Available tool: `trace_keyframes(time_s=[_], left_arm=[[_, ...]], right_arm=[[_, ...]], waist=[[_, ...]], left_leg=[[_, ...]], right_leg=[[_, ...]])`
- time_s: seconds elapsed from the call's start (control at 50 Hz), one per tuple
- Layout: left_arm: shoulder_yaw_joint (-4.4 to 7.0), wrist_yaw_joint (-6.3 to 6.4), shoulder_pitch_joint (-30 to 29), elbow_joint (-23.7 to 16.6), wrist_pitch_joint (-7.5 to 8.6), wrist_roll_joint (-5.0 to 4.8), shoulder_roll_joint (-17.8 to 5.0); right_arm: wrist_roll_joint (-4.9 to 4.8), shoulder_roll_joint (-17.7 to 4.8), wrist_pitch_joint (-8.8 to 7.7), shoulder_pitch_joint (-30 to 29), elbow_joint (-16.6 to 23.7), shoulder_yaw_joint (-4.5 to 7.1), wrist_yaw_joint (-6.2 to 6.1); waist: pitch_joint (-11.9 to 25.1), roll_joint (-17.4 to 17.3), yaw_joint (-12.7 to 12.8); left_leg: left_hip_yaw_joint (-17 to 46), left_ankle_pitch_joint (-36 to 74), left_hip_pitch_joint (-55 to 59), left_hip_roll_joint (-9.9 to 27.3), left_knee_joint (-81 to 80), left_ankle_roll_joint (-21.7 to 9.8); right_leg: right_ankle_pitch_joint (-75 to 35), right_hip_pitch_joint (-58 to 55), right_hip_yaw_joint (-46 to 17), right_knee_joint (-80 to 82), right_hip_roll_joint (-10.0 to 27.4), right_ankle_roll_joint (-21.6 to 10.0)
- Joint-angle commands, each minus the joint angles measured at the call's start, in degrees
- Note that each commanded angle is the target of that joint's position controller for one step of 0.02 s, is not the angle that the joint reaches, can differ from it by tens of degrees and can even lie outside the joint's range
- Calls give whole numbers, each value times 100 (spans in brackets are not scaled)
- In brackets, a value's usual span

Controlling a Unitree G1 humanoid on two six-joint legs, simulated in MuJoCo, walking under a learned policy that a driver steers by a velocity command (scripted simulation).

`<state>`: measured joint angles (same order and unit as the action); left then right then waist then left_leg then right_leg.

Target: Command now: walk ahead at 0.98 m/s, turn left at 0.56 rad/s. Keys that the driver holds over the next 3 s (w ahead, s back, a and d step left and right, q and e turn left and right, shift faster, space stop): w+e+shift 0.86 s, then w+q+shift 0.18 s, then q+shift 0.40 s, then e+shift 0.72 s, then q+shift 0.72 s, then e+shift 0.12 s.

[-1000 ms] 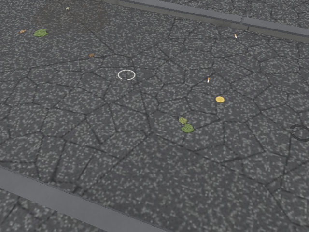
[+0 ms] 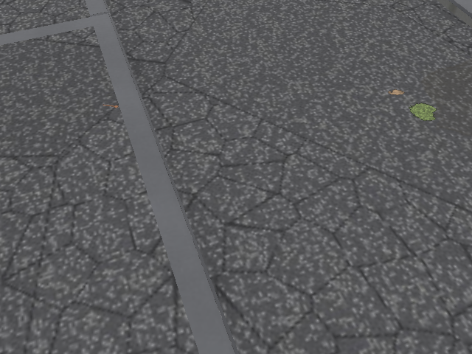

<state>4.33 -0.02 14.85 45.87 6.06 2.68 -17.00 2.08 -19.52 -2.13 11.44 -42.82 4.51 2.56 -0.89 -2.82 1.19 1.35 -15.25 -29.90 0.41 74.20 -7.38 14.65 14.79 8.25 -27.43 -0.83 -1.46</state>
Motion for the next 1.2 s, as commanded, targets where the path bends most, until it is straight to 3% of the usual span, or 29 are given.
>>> trace_keyframes(time_s=[0.02, 0.1, 0.18, 0.24, 0.26, 0.28, 0.3, 0.34, 0.4, 0.48, 0.58, 0.64, 0.68, 0.7, 0.72, 0.74, 0.76, 0.78, 0.8, 0.84, 0.88, 0.94, 1.02, 1.08, 1.12, 1.14, 1.16, 1.18, 1.2], left_arm=[[-73, -132, 676, 115, 259, -87, -8], [-54, -176, 655, 214, 288, -217, -316], [46, -199, 1137, 418, 204, -255, -973], [62, -108, 1294, 548, 61, -278, -1270], [-14, -121, 1202, 412, 48, -277, -985], [-221, -144, 1855, 217, 28, -412, 65], [-110, -87, 1360, 83, -17, -453, -444], [-81, -148, 711, 5, -70, -362, -408], [-35, -224, 739, 89, -355, -174, -105], [-77, -428, -111, -339, -481, -114, 147], [-139, -714, -1094, -621, -383, -117, -70], [-96, -576, -973, -530, -408, -4, -342], [6, -451, 213, -223, -434, -23, -587], [144, -351, 1349, 152, -445, -54, -828], [346, -191, 1968, 362, -495, -204, -1023], [397, -184, 1571, 419, -488, -152, -1629], [527, -188, 1600, 164, -524, -153, -2114], [499, -95, 1503, 116, -527, -124, -1789], [379, -72, 1081, 158, -525, -175, -1322], [261, -32, 733, 34, -350, -181, -1084], [164, -17, 509, 55, -186, -252, -899], [101, -95, 605, 188, 2, -287, -702], [93, -163, 1119, 397, 164, -343, -796], [106, 0, 1145, 508, 88, -145, -1060], [116, 117, 724, 439, -48, 23, -1123], [80, 160, 439, 339, -63, 7, -1036], [-97, 95, 1220, 102, -65, -205, -107], [-318, -66, 1024, -74, 86, -185, -181], [-197, -76, 471, -331, 143, -346, -716]], right_arm=[[92, 386, 13, -304, 670, -239, 182], [144, 146, -140, -1345, 1023, -343, 272], [101, 46, -251, -1766, 1014, -389, 238], [208, -477, -286, 41, 432, -158, -19], [333, -914, -312, 1013, 221, -6, -145], [489, -1203, -376, 1116, 263, 48, -205], [245, -1030, -322, 1209, 218, 81, -221], [97, -410, -382, 557, 42, -28, -197], [-24, 141, -508, 525, -206, -142, -211], [-156, 208, -682, 278, -455, -158, -257], [-135, -243, -726, 665, -649, -92, -385], [-124, -641, -516, 1131, -738, -45, -470], [-41, -974, -279, 1061, -701, 36, -527], [53, -979, -177, 836, -618, 59, -504], [-23, -923, -170, 505, -612, 111, -416], [147, 10, -297, 805, -260, -140, -338], [-63, -172, -437, 695, 343, -212, -329], [-61, -327, -608, 126, 430, -271, -336], [-13, -460, -618, -171, 413, -246, -327], [205, -414, -442, 12, 321, -287, -326], [242, -202, -220, -36, 337, -343, -234], [95, 210, -241, -747, 586, -516, -76], [-134, 111, -274, -1431, 683, -475, -41], [-36, -176, -326, -885, 470, -338, -48], [-66, -387, -362, 1099, -198, -198, -93], [-21, -573, -354, 2050, -515, -105, -135], [112, -1278, -331, 2065, -537, 75, -130], [-156, -894, -461, 1662, -123, 30, -53], [-230, -877, -451, 968, 134, 109, -84]], waist=[[-200, 566, -74], [-653, 354, -209], [-502, 418, -117], [761, 681, -1045], [1340, 430, -1440], [2277, -743, -865], [2391, -463, -1081], [823, -196, -674], [113, -107, -201], [-444, -63, 154], [-788, 279, 63], [-562, 177, 218], [70, -135, 869], [538, -94, 1333], [721, 681, 1705], [299, 1688, 572], [1876, 1240, 638], [1164, 499, 694], [294, -287, 363], [-111, -366, -117], [-364, -372, -418], [-585, 137, -154], [-560, 315, 388], [-144, 590, 61], [630, 750, -901], [885, 618, -1369], [1491, -1510, -539], [2984, -1271, -741], [2386, -565, -719]], left_leg=[[624, 414, -1450, 486, -203, 9], [-204, 1599, -873, 282, -2639, 122], [-608, 1619, 614, -15, -3751, 83], [-475, 810, 3026, -320, -4299, -96], [477, -71, 4564, 704, -4266, -224], [2787, -1427, 6140, 2419, -4507, -442], [3487, -1707, 5383, 2447, -5351, -494], [2162, -645, 3932, 1977, -5793, -345], [739, 735, 2703, 1589, -6153, -34], [-572, 1334, 2140, 1320, -6551, 91], [-1719, 1750, 2262, 1090, -6825, 400], [-1921, 5459, 3496, 1216, -5660, 590], [-1828, 7224, 3573, 1416, -3667, 570], [-1663, 6963, 3056, 1443, -2039, 478], [-1684, 3712, 1892, 494, 787, 590], [-1121, -1791, -881, -99, 2698, 724], [-93, -1689, -2109, -277, 2914, 859], [268, -1197, -2640, 81, 2022, 830], [315, -687, -2184, 425, 1031, 764], [420, -634, -1358, 615, 437, 926], [221, -483, -559, 842, -743, 1163], [-307, 1518, 221, 821, -2752, 923], [-659, 3054, 369, 490, -4165, 311], [-915, 2103, 548, -220, -4402, 36], [-852, 2050, 2136, -615, -4508, -54], [-464, 2437, 3056, -263, -4602, -192], [2135, 5254, 5221, 1593, -3823, -1363], [4401, 3776, 6303, 1883, -4879, -1808], [3918, 2716, 5674, 1706, -5137, -1518]], right_leg=[[-108, -721, -2030, 1917, 1627, -668], [-1257, -169, -873, 2544, 1023, -724], [-3310, -633, -825, 2485, 1222, -825], [-5029, -778, -712, -477, 1115, -634], [-3197, 519, -656, -2233, 774, -556], [1330, 2353, -884, -4275, 208, -459], [763, 2634, -1087, -4639, 196, -599], [19, 2752, -1192, -4161, 646, -605], [-110, 2199, -1260, -3657, 911, -432], [-1721, 2364, -1048, -2566, 993, -326], [-3615, 1404, -188, -747, 526, -706], [-2694, 1166, 367, -607, -123, -925], [-1620, -52, 354, -784, -402, -1154], [-1159, -1233, 76, -774, -403, -1351], [-1063, -2445, -571, -76, -178, -1638], [-3656, -3514, -1769, -1430, 601, -1774], [-1890, -4906, -4292, -281, 1451, -3032], [-385, -4213, -5063, 1071, 1743, -2779], [-71, -2976, -4495, 1395, 1445, -2253], [-907, -1439, -4270, 1381, 1230, -2197], [-1067, -72, -3323, 1711, 751, -1961], [-2539, 558, -1919, 1836, 83, -1461], [-3276, -809, -1566, 2396, 416, -958], [-6212, -2202, -1080, 1350, 685, -618], [-7010, -2082, -723, -1015, 665, -366], [-5878, -1365, -492, -2809, 359, -240], [559, 1305, -490, -5985, -660, 252], [1531, 2236, -1910, -6933, -858, 416], [1151, 2473, -2096, -6508, -405, 238]])
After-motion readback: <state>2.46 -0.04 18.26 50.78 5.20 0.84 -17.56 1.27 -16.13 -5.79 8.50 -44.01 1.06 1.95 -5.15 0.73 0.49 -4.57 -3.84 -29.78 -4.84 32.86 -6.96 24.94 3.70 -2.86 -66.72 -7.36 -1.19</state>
